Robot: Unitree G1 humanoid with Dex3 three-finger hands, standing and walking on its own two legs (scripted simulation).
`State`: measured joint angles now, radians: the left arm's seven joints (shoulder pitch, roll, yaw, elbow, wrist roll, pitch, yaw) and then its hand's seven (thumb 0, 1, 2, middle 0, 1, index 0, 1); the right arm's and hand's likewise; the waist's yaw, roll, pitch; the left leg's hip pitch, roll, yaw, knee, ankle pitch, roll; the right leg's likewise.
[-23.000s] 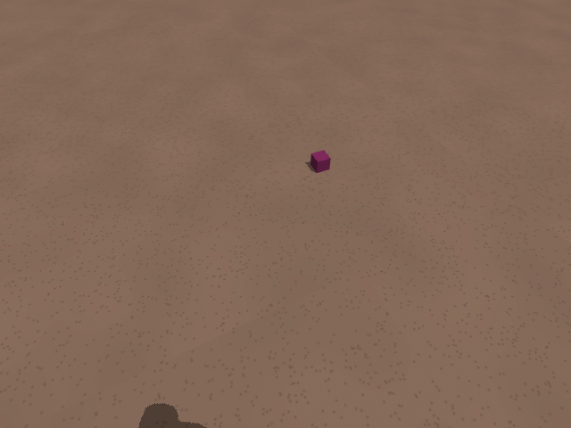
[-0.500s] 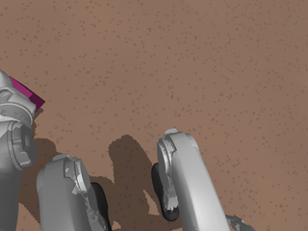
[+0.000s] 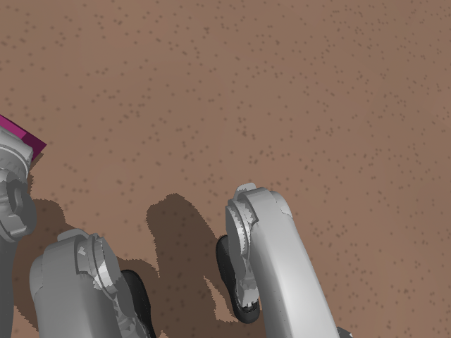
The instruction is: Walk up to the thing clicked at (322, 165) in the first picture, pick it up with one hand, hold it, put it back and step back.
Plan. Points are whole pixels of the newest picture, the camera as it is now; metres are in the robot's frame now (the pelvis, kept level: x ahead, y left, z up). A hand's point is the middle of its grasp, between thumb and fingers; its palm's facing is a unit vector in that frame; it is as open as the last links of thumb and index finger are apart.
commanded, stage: lower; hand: left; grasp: from above
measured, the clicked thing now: (3, 143) +0.50 +0.28 -0.19
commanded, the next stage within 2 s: rest in 0.30 s
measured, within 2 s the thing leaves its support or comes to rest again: rests again in 1.36 s
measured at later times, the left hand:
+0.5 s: hand (18, 143) +0.50 +0.27 -0.21, palm faces -0.28 -0.33 -0.90, open 10.1 cm
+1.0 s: hand (24, 148) +0.50 +0.27 -0.24, palm faces -0.28 -0.34 -0.90, open 10.2 cm
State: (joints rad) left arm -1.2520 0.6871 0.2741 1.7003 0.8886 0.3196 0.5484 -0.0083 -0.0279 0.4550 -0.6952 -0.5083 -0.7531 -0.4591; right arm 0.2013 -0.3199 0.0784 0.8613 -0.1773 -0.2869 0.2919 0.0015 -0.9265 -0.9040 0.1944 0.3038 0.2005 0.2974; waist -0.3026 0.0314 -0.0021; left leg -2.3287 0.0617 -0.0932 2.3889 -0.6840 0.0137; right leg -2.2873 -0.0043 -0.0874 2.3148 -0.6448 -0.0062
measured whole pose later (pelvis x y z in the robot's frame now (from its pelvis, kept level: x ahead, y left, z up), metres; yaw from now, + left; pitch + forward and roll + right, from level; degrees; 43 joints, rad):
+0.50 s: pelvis +0.00 +0.00 -0.02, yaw -3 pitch +33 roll -8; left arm -1.28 0.79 0.30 1.78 0.91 0.28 0.62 -0.01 -0.02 0.45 -0.69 -0.51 -0.74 -0.47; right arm 0.19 -0.33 0.15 0.83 -0.21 -0.33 0.35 0.00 -0.93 -0.90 0.19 0.30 0.20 0.30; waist -0.37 -0.02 0.09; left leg -2.37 0.07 -0.14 2.46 -0.69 0.02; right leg -2.31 0.01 -0.13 2.35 -0.63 0.00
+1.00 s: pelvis +0.00 +0.01 -0.02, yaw -5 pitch +31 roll -11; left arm -1.29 0.90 0.28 1.82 0.91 0.24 0.67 -0.01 -0.02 0.45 -0.69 -0.51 -0.74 -0.48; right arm 0.17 -0.36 0.22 0.78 -0.23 -0.36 0.38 0.00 -0.93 -0.90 0.19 0.30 0.20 0.30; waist -0.42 -0.08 0.15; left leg -2.37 0.06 -0.19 2.49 -0.69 0.02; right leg -2.28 0.02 -0.16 2.34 -0.62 0.01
